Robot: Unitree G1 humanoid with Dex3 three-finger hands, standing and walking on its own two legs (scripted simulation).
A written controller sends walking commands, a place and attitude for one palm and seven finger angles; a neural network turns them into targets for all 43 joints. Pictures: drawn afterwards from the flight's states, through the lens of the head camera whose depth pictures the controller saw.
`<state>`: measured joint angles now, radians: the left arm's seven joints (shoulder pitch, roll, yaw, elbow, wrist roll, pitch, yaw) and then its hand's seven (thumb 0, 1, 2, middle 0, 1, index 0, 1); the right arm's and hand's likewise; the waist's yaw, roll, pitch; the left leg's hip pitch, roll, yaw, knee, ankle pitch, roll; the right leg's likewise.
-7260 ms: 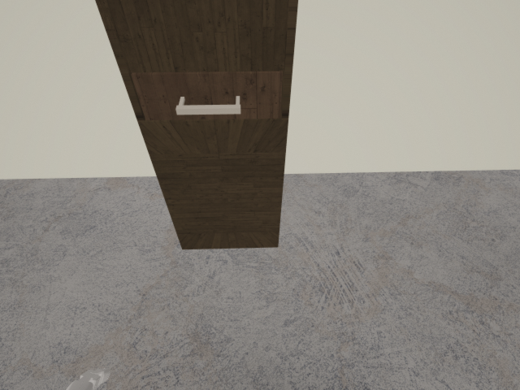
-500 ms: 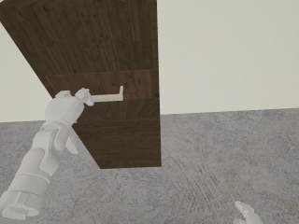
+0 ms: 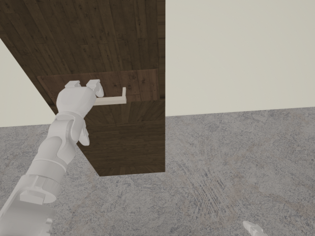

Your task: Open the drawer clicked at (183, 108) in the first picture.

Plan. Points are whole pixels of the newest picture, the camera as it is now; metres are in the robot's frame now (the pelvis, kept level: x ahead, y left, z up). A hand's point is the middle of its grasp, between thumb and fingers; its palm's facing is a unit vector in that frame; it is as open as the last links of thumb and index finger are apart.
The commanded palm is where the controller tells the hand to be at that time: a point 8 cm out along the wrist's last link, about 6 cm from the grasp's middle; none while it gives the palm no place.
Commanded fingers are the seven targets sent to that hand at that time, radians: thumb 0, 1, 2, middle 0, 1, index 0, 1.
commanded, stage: move the hooked fingers above the handle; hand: left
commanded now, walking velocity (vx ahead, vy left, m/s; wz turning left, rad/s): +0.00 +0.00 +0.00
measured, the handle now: (101, 96) +0.53 +0.23 +0.01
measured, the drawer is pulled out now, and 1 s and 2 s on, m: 0.00 0.00 0.00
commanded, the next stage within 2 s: none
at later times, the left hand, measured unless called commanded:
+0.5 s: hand (91, 98) +0.47 +0.23 +0.07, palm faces -0.01 -0.01 -1.00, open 13.8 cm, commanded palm +0.46 +0.24 +0.12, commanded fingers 0.00 -0.50 0.30 -0.30 -1.20 -0.30 -1.20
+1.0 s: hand (79, 100) +0.46 +0.27 +0.07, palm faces -0.02 -0.01 -1.00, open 13.9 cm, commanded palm +0.45 +0.25 +0.13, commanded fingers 0.00 -0.50 0.30 -0.30 -1.20 -0.30 -1.20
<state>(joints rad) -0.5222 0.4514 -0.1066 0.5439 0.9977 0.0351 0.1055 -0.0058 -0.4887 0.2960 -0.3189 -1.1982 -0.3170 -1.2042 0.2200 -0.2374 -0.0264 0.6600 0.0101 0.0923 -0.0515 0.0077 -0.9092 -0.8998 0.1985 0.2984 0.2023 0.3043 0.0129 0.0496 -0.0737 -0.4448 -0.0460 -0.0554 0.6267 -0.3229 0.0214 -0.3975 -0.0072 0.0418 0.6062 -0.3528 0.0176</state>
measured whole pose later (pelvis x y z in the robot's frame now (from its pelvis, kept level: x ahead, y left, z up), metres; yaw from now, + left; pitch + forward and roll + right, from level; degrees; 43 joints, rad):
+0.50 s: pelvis -0.01 -0.02 -0.01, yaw -1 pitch +15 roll -1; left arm -0.81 0.57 0.01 0.99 1.06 -0.07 0.21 0.00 -0.49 0.30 -0.32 -1.20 -0.32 -1.20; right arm 0.34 -0.28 -0.05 0.70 0.01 0.10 -0.06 0.01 -0.91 -0.90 0.20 0.30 0.20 0.30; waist -0.09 0.04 -0.10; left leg -0.63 -0.01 -0.06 0.71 -0.34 0.00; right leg -0.58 0.03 0.04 0.68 -0.36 0.00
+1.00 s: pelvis +0.00 +0.00 -0.01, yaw -2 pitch +15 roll -1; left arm -0.76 0.55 0.01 0.98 1.05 0.00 0.22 0.00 -0.49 0.30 -0.31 -1.20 -0.31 -1.20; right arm 0.33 -0.25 -0.05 0.69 0.01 0.11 -0.02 0.00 -0.91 -0.90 0.20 0.30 0.20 0.30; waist -0.06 0.06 -0.13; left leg -0.60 -0.02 -0.04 0.70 -0.35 0.02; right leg -0.55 0.02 0.06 0.65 -0.35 0.02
